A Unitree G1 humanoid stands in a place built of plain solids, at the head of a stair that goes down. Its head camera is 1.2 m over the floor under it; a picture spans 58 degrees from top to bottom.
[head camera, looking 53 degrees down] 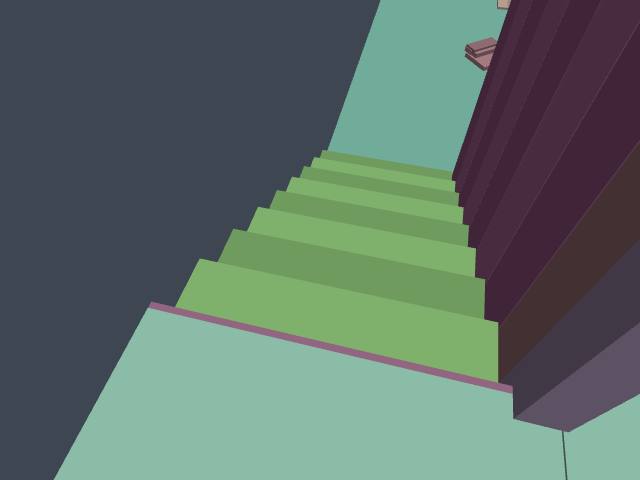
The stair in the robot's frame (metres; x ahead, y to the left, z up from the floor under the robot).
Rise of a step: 0.17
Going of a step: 0.29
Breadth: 1.11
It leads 14 degrees to the right of straight ahead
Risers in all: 9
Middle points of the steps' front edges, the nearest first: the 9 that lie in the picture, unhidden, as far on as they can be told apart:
0.53 -0.01 0.00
0.81 -0.08 -0.16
1.09 -0.15 -0.33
1.36 -0.22 -0.49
1.64 -0.28 -0.66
1.92 -0.35 -0.82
2.19 -0.42 -0.99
2.47 -0.49 -1.15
2.75 -0.56 -1.32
